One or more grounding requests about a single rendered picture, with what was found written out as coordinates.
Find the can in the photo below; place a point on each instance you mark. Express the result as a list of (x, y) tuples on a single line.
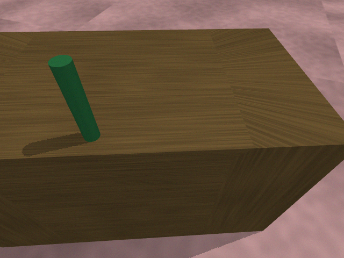
[(65, 73)]

